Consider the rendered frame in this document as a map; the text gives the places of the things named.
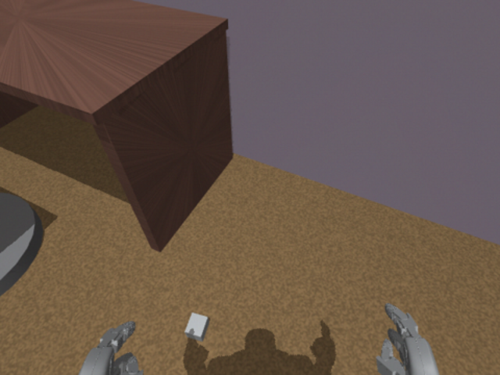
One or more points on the desk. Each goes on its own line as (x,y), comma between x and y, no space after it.
(152,80)

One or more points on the right robot hand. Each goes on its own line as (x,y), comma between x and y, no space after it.
(414,351)

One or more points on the small box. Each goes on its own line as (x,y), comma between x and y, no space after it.
(197,327)

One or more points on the left robot hand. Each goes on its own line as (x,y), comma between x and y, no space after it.
(100,360)

